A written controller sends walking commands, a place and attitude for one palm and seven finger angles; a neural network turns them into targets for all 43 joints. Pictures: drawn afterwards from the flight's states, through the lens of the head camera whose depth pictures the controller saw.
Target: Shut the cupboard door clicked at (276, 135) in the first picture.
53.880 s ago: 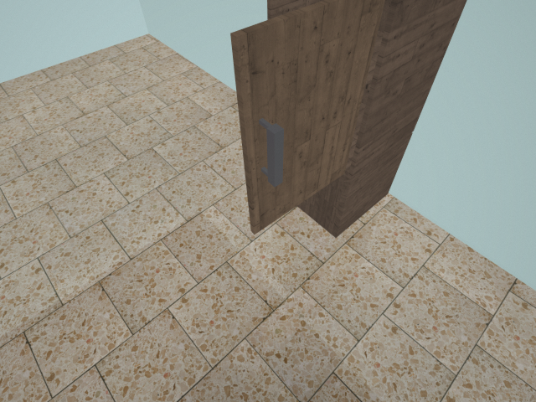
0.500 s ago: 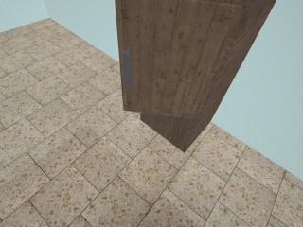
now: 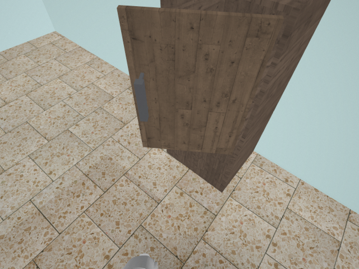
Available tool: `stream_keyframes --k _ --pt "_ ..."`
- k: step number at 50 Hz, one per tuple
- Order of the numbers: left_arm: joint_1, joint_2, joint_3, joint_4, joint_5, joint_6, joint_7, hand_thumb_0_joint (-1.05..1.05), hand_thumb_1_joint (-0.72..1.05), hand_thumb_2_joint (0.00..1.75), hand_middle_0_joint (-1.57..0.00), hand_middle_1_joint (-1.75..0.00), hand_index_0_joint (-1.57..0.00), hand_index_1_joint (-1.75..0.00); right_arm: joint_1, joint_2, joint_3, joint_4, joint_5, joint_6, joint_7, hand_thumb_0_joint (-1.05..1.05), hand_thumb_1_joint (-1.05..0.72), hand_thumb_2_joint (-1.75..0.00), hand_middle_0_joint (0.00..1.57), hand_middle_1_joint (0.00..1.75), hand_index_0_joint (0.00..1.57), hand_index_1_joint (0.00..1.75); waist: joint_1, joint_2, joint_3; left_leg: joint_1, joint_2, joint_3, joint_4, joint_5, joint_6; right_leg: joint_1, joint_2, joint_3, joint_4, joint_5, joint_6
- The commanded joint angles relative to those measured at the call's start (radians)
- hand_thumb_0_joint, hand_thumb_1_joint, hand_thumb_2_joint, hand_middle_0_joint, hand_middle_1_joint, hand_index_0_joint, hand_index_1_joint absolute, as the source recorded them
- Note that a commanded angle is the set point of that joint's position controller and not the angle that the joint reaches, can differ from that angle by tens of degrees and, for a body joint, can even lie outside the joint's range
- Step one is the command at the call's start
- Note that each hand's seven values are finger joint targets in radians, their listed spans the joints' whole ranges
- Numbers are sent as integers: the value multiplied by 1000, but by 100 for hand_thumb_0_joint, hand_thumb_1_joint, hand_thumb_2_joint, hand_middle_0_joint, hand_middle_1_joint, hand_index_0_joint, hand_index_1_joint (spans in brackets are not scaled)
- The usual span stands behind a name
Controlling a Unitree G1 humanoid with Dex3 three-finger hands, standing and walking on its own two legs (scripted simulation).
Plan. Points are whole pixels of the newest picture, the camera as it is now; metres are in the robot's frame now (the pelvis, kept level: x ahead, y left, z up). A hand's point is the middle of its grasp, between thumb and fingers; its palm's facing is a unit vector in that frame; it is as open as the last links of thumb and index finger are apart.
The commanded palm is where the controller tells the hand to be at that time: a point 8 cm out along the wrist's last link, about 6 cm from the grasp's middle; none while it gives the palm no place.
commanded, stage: take the last steps up to it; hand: left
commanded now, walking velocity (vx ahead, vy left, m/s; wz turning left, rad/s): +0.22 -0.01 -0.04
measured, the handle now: (143, 97) +0.62 +0.16 -0.02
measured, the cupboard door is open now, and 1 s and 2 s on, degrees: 35 35 35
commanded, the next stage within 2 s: come to a stop and stand still in 0.22 s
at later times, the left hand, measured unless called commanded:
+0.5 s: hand (123, 237) +0.22 +0.17 -0.16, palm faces -0.04 -0.97 -0.22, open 7.3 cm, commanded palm none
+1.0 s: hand (82, 263) +0.15 +0.26 -0.18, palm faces +0.06 -0.97 -0.22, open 7.3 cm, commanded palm none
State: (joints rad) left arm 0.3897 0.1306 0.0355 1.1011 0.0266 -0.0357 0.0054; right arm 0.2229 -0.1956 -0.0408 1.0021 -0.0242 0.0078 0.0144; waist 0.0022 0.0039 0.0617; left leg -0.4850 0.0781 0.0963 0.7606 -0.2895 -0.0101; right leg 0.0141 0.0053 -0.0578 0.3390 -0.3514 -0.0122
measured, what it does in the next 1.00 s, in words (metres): walks ahead: left foot, then right foot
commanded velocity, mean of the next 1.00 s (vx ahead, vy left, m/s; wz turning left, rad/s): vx -0.05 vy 0.02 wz -0.01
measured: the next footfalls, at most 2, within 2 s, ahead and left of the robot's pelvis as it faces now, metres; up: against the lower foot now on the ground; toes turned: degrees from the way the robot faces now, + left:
left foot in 0.06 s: +0.15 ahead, +0.12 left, +0.00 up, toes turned +7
right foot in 0.44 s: +0.21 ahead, -0.12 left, +0.00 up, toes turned -4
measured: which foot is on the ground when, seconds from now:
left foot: up 0.00-0.04, down 0.06-0.58, up 0.60-0.80, down 0.82-1.00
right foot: down 0.00-0.08, up 0.10-0.42, down 0.44-0.84, up 0.86-1.00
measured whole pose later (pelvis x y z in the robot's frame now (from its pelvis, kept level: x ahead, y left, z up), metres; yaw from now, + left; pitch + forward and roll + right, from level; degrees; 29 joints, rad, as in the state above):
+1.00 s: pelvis +0.12 +0.06 +0.00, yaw -1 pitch +0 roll -2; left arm 0.20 0.24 0.08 1.02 0.02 0.08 0.03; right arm 0.17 -0.17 -0.01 0.96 -0.03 0.03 -0.04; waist 0.03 -0.05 0.08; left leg -0.26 -0.02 0.08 0.49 -0.23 0.08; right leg -0.41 0.00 0.06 1.00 -0.42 0.02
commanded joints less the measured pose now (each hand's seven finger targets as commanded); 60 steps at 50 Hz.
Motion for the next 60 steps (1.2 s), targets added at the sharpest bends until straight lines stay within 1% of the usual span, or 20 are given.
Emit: stream_keyframes --k 1,2,4,8,11,17,20,22,24,27,31,35,39,40,41,42,43,48,55,60 --pt "-14 169 38 -33 -5 -18 10 0 90 90 -20 -30 -20 -30 91 -55 -9 -26 0 -50 -6 0 -90 -90 20 30 20 30 -67 -82 -7 266 -51 35 -211 125 17 -162 -193 77 92 458 -119" --pt "-10 149 34 -38 -11 -16 8 0 90 90 -20 -30 -20 -30 215 -101 -17 12 -6 -58 -14 0 -90 -90 20 30 20 30 -105 23 -80 441 -22 -27 -261 186 31 -233 -134 40 271 403 -90" --pt "36 92 15 -73 -20 -10 5 0 90 90 -20 -30 -20 -30 381 -238 -41 48 -13 -56 -40 0 -90 -90 20 30 20 30 -127 300 -220 666 360 -540 -446 244 208 -526 38 0 771 -257 -31" --pt "-91 90 26 -90 0 11 -8 0 90 90 -20 -30 -20 -30 143 -111 -4 -19 -7 -53 -46 0 -90 -90 20 30 20 30 -42 120 47 196 290 -374 -581 -43 189 -538 -99 85 860 -80 -30" --pt "-43 54 21 -80 0 28 -16 0 90 90 -20 -30 -20 -30 102 -95 0 -13 -8 -62 -51 0 -90 -90 20 30 20 30 5 95 -16 191 215 -212 -559 88 160 -435 -85 42 670 -22 -12" --pt "-104 50 17 -108 2 37 -12 0 90 90 -20 -30 -20 -30 77 -106 -8 2 -7 -36 -43 0 -90 -90 20 30 20 30 9 77 5 132 193 -154 -536 -34 161 -299 -51 -6 348 67 9" --pt "-23 96 18 -76 -2 26 6 0 90 90 -20 -30 -20 -30 56 -58 6 14 9 -29 -43 0 -90 -90 20 30 20 30 57 -60 -31 123 69 -48 -348 43 59 -137 -74 80 62 281 22" --pt "-86 195 19 -84 -3 12 15 0 90 90 -20 -30 -20 -30 138 -4 15 28 17 -14 -35 0 -90 -90 20 30 20 30 -11 -210 -23 170 -24 -1 -274 -95 -4 -215 -285 275 -36 419 -78" --pt "-154 192 15 -99 -8 16 18 0 90 90 -20 -30 -20 -30 187 10 14 66 16 -2 -33 0 -90 -90 20 30 20 30 -38 -148 -73 277 -21 -15 -295 9 -3 -243 -247 223 21 497 -86" --pt "-126 192 27 -92 -13 20 35 0 90 90 -20 -30 -20 -30 161 -40 -2 64 18 7 -42 0 -90 -90 20 30 20 30 -6 -170 -114 237 -15 -12 -231 71 -14 -100 -254 196 114 950 -92" --pt "-70 227 58 -85 4 39 56 0 90 90 -20 -30 -20 -30 76 -50 -21 8 18 31 -54 0 -90 -90 20 30 20 30 57 -148 -140 46 -59 -46 94 -277 -34 44 -388 276 121 1298 -224" --pt "-178 232 70 -139 11 54 53 0 90 90 -20 -30 -20 -30 41 -35 -26 -31 21 47 -48 0 -90 -90 20 30 20 30 27 -121 -147 63 -60 -111 136 -240 -34 -48 -353 201 99 1022 -211" --pt "-244 219 64 -164 5 63 43 0 90 90 -20 -30 -20 -30 128 -40 -23 -18 18 35 -35 0 -90 -90 20 30 20 30 -38 -170 -163 287 -58 -67 -234 71 -27 -208 -256 128 148 600 -105" --pt "-229 194 56 -165 -3 67 40 0 90 90 -20 -30 -20 -30 138 -76 -25 -16 12 24 -33 0 -90 -90 20 30 20 30 -39 -79 -164 385 -13 -90 -353 186 -17 -283 -202 91 204 398 -57" --pt "-185 133 47 -172 -6 77 39 0 90 90 -20 -30 -20 -30 118 -155 -38 -38 1 11 -33 0 -90 -90 20 30 20 30 -24 191 -163 388 191 -326 -451 335 46 -394 -74 9 337 -17 11" --pt "-189 123 42 -175 -9 90 42 0 90 90 -20 -30 -20 -30 70 -211 -46 -67 -6 19 -44 0 -90 -90 20 30 20 30 -30 280 -108 252 289 -417 -492 424 144 -400 -10 59 505 -251 28" --pt "-190 142 46 -178 -8 97 38 0 90 90 -20 -30 -20 -30 14 -204 -35 -86 -11 22 -48 0 -90 -90 20 30 20 30 -18 196 -66 135 293 -365 -503 280 197 -348 -24 114 610 -231 11" --pt "-136 161 49 -122 -3 97 23 0 90 90 -20 -30 -20 -30 -30 -131 -5 -86 -1 -1 -67 0 -90 -90 20 30 20 30 20 108 -42 267 163 -248 -490 318 143 -460 -19 151 724 -61 32" --pt "-136 132 21 -113 -5 86 20 0 90 90 -20 -30 -20 -30 42 -125 -11 -30 8 -5 -62 0 -90 -90 20 30 20 30 -23 110 -94 396 181 -296 -536 170 165 -379 -39 98 423 -97 33" --pt "-46 109 9 -60 -5 77 24 0 90 90 -20 -30 -20 -30 35 -125 -15 4 13 -6 -53 0 -90 -90 20 30 20 30 2 52 -95 333 145 -278 -551 50 123 -226 -29 69 151 11 12"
